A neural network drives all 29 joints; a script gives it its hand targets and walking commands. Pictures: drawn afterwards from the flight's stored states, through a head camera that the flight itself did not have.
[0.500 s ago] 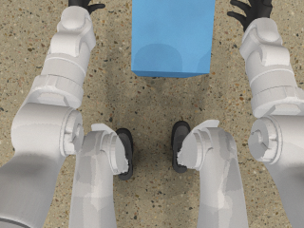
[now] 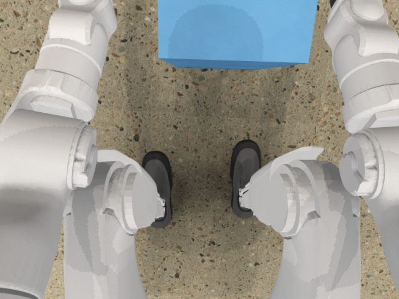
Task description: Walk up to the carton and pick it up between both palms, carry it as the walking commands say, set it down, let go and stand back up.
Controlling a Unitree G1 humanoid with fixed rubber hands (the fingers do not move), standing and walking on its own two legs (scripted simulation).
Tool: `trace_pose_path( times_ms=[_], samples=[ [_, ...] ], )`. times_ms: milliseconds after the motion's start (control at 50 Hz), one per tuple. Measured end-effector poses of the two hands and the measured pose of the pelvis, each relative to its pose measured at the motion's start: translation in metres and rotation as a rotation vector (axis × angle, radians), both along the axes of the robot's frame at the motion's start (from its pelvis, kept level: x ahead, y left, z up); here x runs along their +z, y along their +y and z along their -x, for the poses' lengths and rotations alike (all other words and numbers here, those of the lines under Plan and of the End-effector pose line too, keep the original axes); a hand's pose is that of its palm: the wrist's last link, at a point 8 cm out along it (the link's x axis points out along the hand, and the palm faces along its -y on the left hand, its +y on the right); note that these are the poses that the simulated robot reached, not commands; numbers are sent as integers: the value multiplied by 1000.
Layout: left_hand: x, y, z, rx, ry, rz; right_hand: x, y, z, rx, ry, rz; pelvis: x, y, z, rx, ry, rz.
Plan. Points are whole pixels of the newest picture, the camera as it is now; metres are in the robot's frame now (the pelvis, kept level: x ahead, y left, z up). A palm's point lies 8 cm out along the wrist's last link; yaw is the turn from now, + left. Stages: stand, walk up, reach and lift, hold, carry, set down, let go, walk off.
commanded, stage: reach and lift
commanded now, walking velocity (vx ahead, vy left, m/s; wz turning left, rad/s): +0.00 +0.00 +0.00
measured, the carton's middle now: out of the picture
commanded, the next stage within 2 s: none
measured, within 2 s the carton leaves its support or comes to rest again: leaves its support in 1.40 s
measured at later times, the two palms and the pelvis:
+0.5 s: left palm out of the picture +0.56 +0.12 -0.16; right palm out of the picture +0.54 -0.19 -0.16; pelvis +0.00 +0.00 +0.01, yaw +0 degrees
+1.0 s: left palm out of the picture +0.56 +0.09 -0.16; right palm out of the picture +0.54 -0.18 -0.16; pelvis +0.00 +0.01 +0.00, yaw -2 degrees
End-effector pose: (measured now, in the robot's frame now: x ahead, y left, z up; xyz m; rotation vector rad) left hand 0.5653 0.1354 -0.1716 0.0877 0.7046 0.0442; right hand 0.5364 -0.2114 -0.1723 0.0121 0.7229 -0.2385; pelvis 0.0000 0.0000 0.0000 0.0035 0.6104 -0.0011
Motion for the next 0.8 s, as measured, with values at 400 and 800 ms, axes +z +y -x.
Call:
trace_pose_path(
  times_ms=[400,800],
  samples=[
    [16,-10,2,-15,11,20,15,16,1,17,10,-21,8,3,0,6,11,3],
    [8,-45,7,-69,7,28,9,29,-1,43,7,-12,14,4,1,-14,-7,-2]
  ],
)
